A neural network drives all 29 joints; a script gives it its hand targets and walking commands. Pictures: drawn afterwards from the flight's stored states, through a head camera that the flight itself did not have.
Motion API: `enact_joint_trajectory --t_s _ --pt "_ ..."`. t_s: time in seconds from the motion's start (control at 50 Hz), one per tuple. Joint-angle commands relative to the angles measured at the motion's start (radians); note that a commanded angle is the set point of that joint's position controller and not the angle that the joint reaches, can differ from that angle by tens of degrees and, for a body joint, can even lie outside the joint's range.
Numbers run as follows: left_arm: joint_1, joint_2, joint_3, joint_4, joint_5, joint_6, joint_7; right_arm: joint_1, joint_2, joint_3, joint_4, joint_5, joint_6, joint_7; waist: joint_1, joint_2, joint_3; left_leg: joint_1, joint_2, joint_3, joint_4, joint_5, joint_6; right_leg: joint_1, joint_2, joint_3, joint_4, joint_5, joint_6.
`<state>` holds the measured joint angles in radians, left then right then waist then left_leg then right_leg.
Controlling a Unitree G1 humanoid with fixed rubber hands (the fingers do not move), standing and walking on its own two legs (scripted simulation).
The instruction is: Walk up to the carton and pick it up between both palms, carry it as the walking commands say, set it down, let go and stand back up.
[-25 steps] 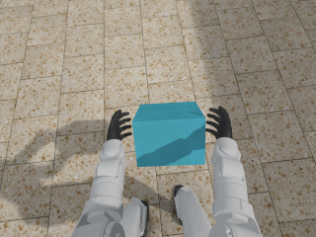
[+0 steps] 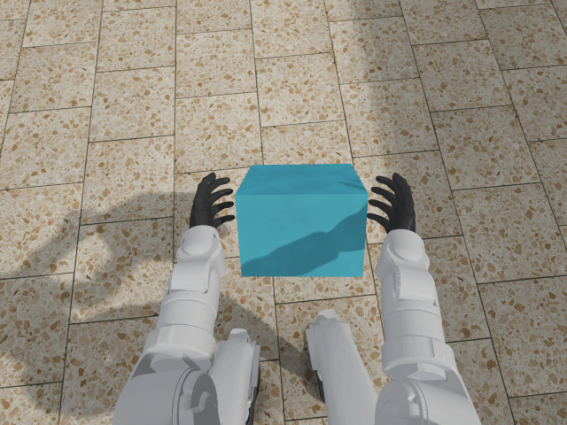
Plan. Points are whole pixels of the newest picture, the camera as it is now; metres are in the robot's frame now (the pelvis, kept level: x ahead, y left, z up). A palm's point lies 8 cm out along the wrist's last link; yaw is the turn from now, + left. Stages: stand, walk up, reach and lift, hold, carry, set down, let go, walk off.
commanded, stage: set down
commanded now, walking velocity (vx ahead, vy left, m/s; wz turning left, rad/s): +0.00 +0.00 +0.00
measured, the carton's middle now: (301, 215) +0.44 -0.06 -0.20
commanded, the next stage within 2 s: none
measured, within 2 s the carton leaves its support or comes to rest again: neither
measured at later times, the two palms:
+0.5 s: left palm (217, 232) +0.41 +0.09 -0.16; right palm (381, 232) +0.39 -0.19 -0.16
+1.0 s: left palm (227, 238) +0.42 +0.09 -0.26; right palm (369, 238) +0.40 -0.20 -0.26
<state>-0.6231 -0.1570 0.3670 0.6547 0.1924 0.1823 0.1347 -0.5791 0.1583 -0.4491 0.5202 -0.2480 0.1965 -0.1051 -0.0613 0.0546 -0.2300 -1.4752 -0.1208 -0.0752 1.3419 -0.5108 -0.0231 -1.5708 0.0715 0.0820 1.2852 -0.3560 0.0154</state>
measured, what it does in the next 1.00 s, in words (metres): lowers itself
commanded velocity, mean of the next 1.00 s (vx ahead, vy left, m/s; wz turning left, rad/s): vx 0.00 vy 0.00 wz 0.00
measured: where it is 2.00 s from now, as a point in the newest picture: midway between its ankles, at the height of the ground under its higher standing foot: (286, 394)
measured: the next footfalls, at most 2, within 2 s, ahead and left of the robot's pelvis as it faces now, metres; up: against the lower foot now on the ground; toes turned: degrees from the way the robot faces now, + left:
none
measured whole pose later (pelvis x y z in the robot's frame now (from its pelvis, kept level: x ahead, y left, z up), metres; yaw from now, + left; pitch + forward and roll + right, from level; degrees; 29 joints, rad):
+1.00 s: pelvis -0.04 +0.00 -0.14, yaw +3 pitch +43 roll +4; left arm -0.96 -0.04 0.33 0.80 0.08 0.15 0.22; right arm -0.91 0.00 -0.42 0.68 -0.16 0.20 -0.15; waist -0.08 0.07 -0.08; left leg -2.01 -0.20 -0.05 1.83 -0.58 -0.07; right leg -2.11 0.10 0.10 1.77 -0.41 0.05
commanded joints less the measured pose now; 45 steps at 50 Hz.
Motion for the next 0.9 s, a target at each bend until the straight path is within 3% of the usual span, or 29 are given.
enact_joint_trajectory --t_s 0.0,0.06,0.1,0.14,0.18,0.2,0.22,0.24,0.26,0.3,0.34,0.36,0.38,0.4,0.42,0.44,0.46,0.5,0.56,0.64,0.66,0.68,0.7,0.72,0.76,0.78,0.84,0.86,0.88 --pt "-0.598 -0.818 -0.534 0.037 -0.067 -0.05 -0.251 -0.482 0.845 0.604 0.2 0.092 0.012 0.279 -0.005 -0.03 -0.697 0.055 -0.049 0.023 -0.151 0.121 0.011 0.602 0.059 -0.05 -0.007 0.197 0.007" --pt "-0.619 -0.883 -0.577 0.059 -0.102 -0.044 -0.241 -0.593 0.784 0.616 0.11 0.137 -0.01 0.275 -0.043 -0.006 -0.789 0.125 -0.048 0.017 -0.095 0.2 0.006 0.544 0.064 -0.075 0.014 0.225 0.011" --pt "-0.608 -0.814 -0.549 0.041 -0.096 -0.064 -0.222 -0.544 0.788 0.617 0.154 0.129 -0.01 0.268 -0.035 -0.079 -0.81 0.037 -0.067 0.043 -0.071 0.172 -0.009 0.625 0.066 -0.062 0.012 0.261 0.008" --pt "-0.622 -0.796 -0.562 0.044 -0.096 -0.06 -0.211 -0.616 0.79 0.619 0.155 0.16 -0.014 0.279 0.012 -0.033 -0.769 0.059 -0.054 0.036 -0.071 0.186 -0.005 0.493 0.061 -0.082 0.073 0.242 0.016" --pt "-0.715 -0.835 -0.61 -0.022 -0.15 -0.069 -0.205 -0.615 0.759 0.628 0.157 0.135 -0.01 0.271 -0.061 -0.042 -0.835 0.069 -0.078 0.056 -0.034 0.132 -0.021 0.569 0.066 -0.076 0.051 0.198 -0.005" --pt "-0.728 -0.758 -0.577 0.0 -0.12 -0.071 -0.189 -0.633 0.804 0.628 0.177 0.167 -0.011 0.26 -0.008 -0.065 -0.838 0.05 -0.066 0.047 -0.016 0.109 -0.005 0.512 0.065 -0.081 0.091 0.17 0.01" --pt "-0.766 -0.785 -0.597 0.023 -0.161 -0.072 -0.191 -0.645 0.744 0.603 0.188 0.156 -0.019 0.255 -0.068 -0.009 -0.783 0.022 -0.077 0.068 -0.007 0.08 -0.008 0.475 0.061 -0.074 0.084 0.17 -0.002" --pt "-0.692 -0.764 -0.594 0.021 -0.141 -0.069 -0.195 -0.651 0.778 0.624 0.155 0.156 -0.017 0.248 -0.022 -0.027 -0.846 0.034 -0.08 0.063 -0.003 0.093 -0.002 0.524 0.061 -0.062 0.085 0.162 0.009" --pt "-0.747 -0.787 -0.634 -0.045 -0.17 -0.068 -0.189 -0.663 0.793 0.642 0.134 0.17 -0.017 0.251 -0.036 -0.055 -0.908 0.017 -0.079 0.066 0.012 0.165 -0.027 0.546 0.069 -0.09 0.115 0.231 0.014" --pt "-0.757 -0.808 -0.574 0.074 -0.147 -0.064 -0.19 -0.622 0.75 0.56 0.24 0.124 -0.008 0.246 -0.068 -0.019 -0.739 -0.044 -0.075 0.066 0.027 0.045 -0.015 0.486 0.057 -0.077 0.109 0.112 0.001" --pt "-0.746 -0.822 -0.553 0.059 -0.154 -0.058 -0.201 -0.704 0.749 0.599 0.172 0.124 -0.001 0.248 -0.04 -0.058 -0.811 -0.026 -0.083 0.054 0.02 0.116 -0.002 0.505 0.062 -0.09 0.113 0.171 0.016" --pt "-0.774 -0.778 -0.522 0.106 -0.108 -0.048 -0.196 -0.671 0.723 0.514 0.226 0.115 -0.003 0.251 -0.079 0.013 -0.81 -0.035 -0.077 0.071 0.052 0.031 -0.016 0.391 0.061 -0.09 0.145 0.104 0.0" --pt "-0.711 -0.805 -0.507 0.144 -0.096 -0.043 -0.194 -0.714 0.744 0.555 0.175 0.118 -0.003 0.247 -0.03 0.027 -0.798 -0.02 -0.087 0.069 0.041 0.07 0.001 0.392 0.063 -0.079 0.146 0.111 0.015" --pt "-0.794 -0.809 -0.508 0.08 -0.104 -0.056 -0.188 -0.717 0.734 0.55 0.217 0.139 0.005 0.257 -0.045 -0.039 -0.837 -0.037 -0.082 0.073 0.065 0.037 -0.008 0.433 0.069 -0.097 0.139 0.073 0.013" --pt "-0.8 -0.817 -0.529 0.105 -0.123 -0.047 -0.19 -0.709 0.712 0.542 0.206 0.119 0.004 0.253 -0.072 -0.014 -0.78 -0.052 -0.084 0.062 0.064 0.06 -0.01 0.374 0.065 -0.099 0.156 0.1 0.006" --pt "-0.795 -0.778 -0.465 0.142 -0.108 -0.05 -0.189 -0.719 0.712 0.525 0.238 0.126 0.008 0.253 -0.056 -0.072 -0.79 -0.088 -0.094 0.084 0.076 0.008 0.001 0.421 0.072 -0.118 0.133 0.043 0.011" --pt "-0.795 -0.745 -0.461 0.163 -0.076 -0.042 -0.19 -0.695 0.681 0.473 0.294 0.081 0.007 0.251 -0.072 -0.004 -0.669 -0.176 -0.088 0.082 0.061 -0.025 -0.009 0.346 0.058 -0.092 0.158 0.021 0.002" --pt "-0.814 -0.755 -0.47 0.082 -0.111 -0.063 -0.192 -0.746 0.686 0.514 0.228 0.121 0.001 0.253 -0.054 -0.068 -0.788 -0.13 -0.091 0.081 0.103 0.029 0.008 0.368 0.071 -0.116 0.177 0.074 0.003" --pt "-0.895 -0.718 -0.517 0.037 -0.148 -0.082 -0.183 -0.76 0.75 0.579 0.221 0.173 -0.008 0.249 -0.04 -0.051 -0.849 -0.156 -0.088 0.1 0.154 0.106 0.0 0.412 0.066 -0.073 0.224 0.199 0.007" --pt "-0.819 -0.738 -0.5 0.108 -0.128 -0.085 -0.172 -0.831 0.739 0.606 0.169 0.199 -0.023 0.233 -0.002 -0.083 -0.878 -0.193 -0.097 0.094 0.174 0.125 0.008 0.398 0.066 -0.104 0.273 0.226 0.039" --pt "-0.848 -0.768 -0.508 0.1 -0.136 -0.078 -0.185 -0.842 0.705 0.593 0.148 0.178 -0.02 0.229 -0.029 -0.072 -0.918 -0.155 -0.1 0.081 0.172 0.135 0.009 0.388 0.061 -0.096 0.264 0.245 0.035" --pt "-0.849 -0.74 -0.499 0.112 -0.147 -0.079 -0.185 -0.85 0.697 0.6 0.183 0.204 -0.021 0.232 -0.008 -0.083 -0.821 -0.187 -0.094 0.107 0.199 0.112 -0.003 0.374 0.064 -0.094 0.25 0.191 0.028" --pt "-0.913 -0.727 -0.525 0.084 -0.162 -0.073 -0.18 -0.808 0.669 0.555 0.207 0.156 -0.017 0.23 -0.093 -0.044 -0.833 -0.196 -0.095 0.098 0.192 0.087 -0.014 0.335 0.067 -0.095 0.276 0.191 0.015" --pt "-0.872 -0.743 -0.494 0.092 -0.142 -0.07 -0.171 -0.849 0.676 0.533 0.231 0.155 -0.016 0.237 -0.03 -0.052 -0.81 -0.19 -0.084 0.067 0.165 0.095 0.002 0.281 0.06 -0.125 0.314 0.177 0.02" --pt "-0.939 -0.715 -0.522 0.064 -0.171 -0.078 -0.179 -0.809 0.684 0.547 0.209 0.147 -0.018 0.221 -0.089 -0.062 -0.858 -0.201 -0.09 0.089 0.213 0.046 0.006 0.309 0.059 -0.114 0.303 0.145 0.015" --pt "-0.926 -0.709 -0.497 0.126 -0.14 -0.07 -0.179 -0.828 0.67 0.537 0.236 0.147 -0.02 0.227 -0.064 -0.008 -0.845 -0.209 -0.088 0.102 0.223 0.073 -0.006 0.296 0.067 -0.096 0.308 0.188 0.016" --pt "-0.959 -0.715 -0.525 0.091 -0.165 -0.056 -0.195 -0.831 0.659 0.519 0.209 0.142 -0.022 0.233 -0.095 0.013 -0.852 -0.272 -0.096 0.114 0.246 0.07 -0.014 0.286 0.061 -0.097 0.32 0.187 0.006" --pt "-0.882 -0.746 -0.533 0.105 -0.165 -0.053 -0.188 -0.864 0.652 0.56 0.166 0.157 -0.013 0.232 -0.077 -0.05 -0.954 -0.236 -0.103 0.112 0.264 0.095 -0.016 0.4 0.057 -0.1 0.314 0.196 0.022" --pt "-0.961 -0.75 -0.558 0.048 -0.207 -0.063 -0.186 -0.898 0.679 0.567 0.156 0.186 -0.012 0.229 -0.07 -0.027 -0.921 -0.275 -0.102 0.112 0.274 0.09 -0.011 0.363 0.047 -0.104 0.353 0.195 0.021"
